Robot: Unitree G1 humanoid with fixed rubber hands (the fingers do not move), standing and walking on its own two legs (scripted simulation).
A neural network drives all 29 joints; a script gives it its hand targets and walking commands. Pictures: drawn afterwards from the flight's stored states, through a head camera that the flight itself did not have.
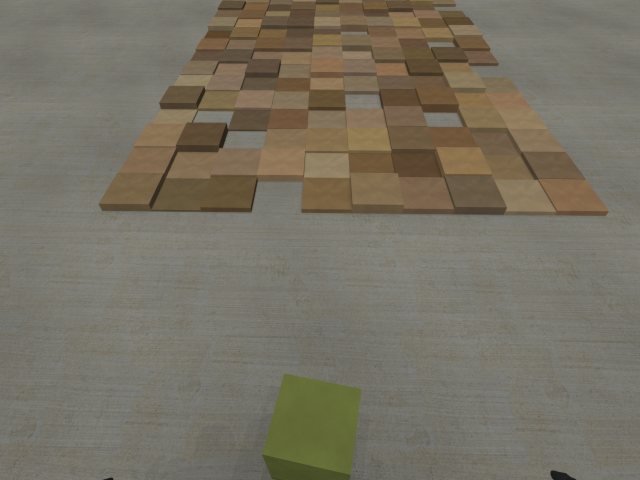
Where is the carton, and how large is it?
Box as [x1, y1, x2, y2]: [262, 374, 360, 479]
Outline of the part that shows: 284,374 262,453 271,477 275,479 349,479 360,389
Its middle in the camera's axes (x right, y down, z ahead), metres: -0.01 +0.54 +1.05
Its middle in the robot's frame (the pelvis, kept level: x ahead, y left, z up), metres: +0.38 +0.03 -0.66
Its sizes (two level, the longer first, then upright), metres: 0.210 0.200 0.250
